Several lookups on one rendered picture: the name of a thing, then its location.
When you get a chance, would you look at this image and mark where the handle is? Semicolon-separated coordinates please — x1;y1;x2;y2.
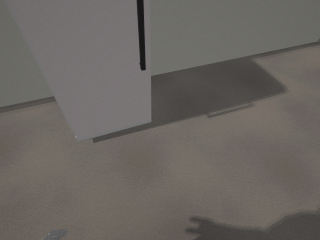
136;0;146;71

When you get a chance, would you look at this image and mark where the robot left hand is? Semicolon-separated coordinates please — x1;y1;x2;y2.
41;229;67;240

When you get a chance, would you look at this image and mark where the fridge door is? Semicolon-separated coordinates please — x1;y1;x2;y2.
7;0;151;139

